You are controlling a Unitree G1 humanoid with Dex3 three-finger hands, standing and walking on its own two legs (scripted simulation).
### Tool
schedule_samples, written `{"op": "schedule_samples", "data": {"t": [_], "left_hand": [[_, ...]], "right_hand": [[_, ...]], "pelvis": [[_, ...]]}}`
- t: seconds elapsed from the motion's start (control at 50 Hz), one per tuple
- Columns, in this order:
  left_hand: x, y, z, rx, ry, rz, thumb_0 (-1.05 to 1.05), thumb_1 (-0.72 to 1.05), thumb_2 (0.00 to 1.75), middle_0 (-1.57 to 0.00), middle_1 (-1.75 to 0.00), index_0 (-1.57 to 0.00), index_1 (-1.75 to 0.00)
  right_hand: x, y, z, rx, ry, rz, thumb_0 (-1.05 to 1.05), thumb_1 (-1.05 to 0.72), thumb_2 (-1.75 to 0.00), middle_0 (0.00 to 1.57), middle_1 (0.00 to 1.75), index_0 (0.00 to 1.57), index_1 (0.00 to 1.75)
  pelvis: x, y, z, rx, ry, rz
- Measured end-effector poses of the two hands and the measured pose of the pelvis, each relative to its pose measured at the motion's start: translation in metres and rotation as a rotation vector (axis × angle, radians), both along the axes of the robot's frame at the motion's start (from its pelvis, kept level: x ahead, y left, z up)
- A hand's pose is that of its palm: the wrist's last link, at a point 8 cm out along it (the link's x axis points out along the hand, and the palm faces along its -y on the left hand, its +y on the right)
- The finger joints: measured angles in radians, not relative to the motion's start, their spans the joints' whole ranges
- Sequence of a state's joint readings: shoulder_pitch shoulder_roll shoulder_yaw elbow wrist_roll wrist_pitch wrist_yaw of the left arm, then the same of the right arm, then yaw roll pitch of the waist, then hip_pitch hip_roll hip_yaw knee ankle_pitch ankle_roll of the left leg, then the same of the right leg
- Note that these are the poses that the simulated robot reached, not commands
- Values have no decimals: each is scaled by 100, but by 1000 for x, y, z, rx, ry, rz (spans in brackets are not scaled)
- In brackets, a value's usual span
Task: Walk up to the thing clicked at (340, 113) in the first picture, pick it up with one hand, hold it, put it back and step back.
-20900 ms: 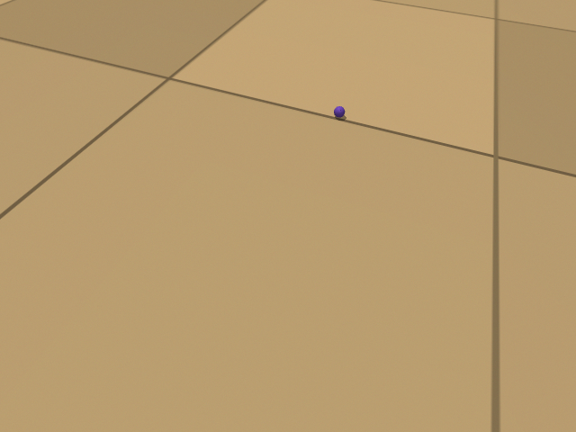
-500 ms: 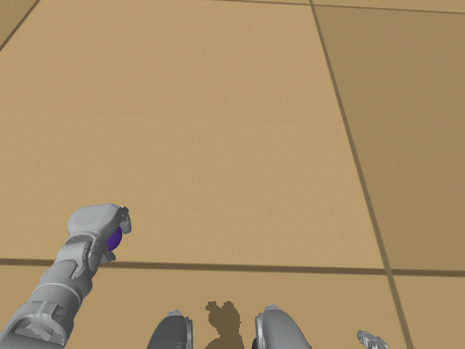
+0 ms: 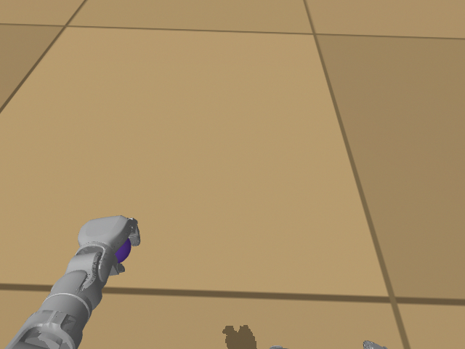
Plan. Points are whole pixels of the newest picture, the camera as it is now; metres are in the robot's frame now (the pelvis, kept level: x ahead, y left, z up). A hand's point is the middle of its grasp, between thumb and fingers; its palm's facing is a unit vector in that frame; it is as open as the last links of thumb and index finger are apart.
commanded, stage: hold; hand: left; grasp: from above
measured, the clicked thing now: (113, 247) +0.34 +0.23 -0.09
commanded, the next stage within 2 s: crouch in 1.84 s
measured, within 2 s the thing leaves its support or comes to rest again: neither
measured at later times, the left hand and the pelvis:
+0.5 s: hand (107, 247) +0.31 +0.22 -0.04, palm faces -0.47 -0.06 -0.88, open 7.7 cm; pelvis +0.01 +0.00 +0.02, yaw -1 degrees
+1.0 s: hand (104, 257) +0.29 +0.22 -0.02, palm faces -0.46 -0.06 -0.89, open 7.7 cm; pelvis +0.00 +0.00 +0.03, yaw -1 degrees
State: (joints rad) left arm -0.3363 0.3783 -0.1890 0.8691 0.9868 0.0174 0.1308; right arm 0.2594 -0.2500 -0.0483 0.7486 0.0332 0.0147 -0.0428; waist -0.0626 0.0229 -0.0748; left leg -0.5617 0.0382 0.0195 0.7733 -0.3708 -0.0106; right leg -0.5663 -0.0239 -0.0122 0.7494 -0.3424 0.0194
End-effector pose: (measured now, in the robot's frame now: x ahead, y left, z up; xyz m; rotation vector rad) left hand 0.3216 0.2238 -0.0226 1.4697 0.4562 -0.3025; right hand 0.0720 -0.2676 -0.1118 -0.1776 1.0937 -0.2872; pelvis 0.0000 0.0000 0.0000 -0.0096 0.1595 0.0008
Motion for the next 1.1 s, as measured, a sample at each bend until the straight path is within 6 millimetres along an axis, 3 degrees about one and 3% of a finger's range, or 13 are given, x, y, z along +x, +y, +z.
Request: {"op": "schedule_samples", "data": {"t": [0.38, 1.1], "left_hand": [[4, 0, 30, 12, -1, -29, -2, 22, 54, -55, -87, -77, -79], [-29, -7, 60, 3, -11, -55, -2, 23, 53, -53, -89, -76, -79]], "right_hand": [[32, 1, 19, 13, -62, 9, 1, -91, -90, 20, 30, 20, 30], [48, 7, 34, 36, -151, 54, 1, -92, -90, 20, 30, 20, 30]], "pelvis": [[12, 2, 16, 6, -59, -9], [-5, -3, 26, 13, -141, -11]]}}
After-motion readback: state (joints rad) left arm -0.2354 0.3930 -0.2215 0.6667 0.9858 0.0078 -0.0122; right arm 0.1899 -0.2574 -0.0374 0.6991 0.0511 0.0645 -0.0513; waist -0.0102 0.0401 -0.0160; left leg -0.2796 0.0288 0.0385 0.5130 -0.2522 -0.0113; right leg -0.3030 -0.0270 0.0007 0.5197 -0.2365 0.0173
